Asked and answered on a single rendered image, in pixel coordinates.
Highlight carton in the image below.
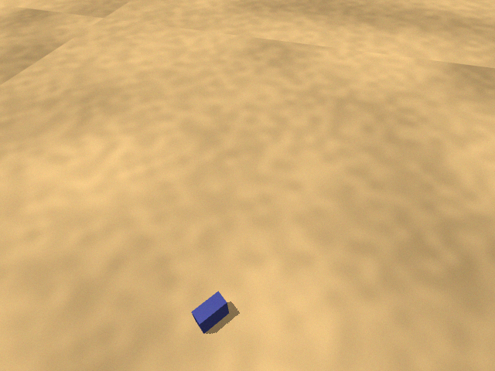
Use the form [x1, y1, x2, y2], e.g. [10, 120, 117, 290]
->
[192, 291, 229, 334]

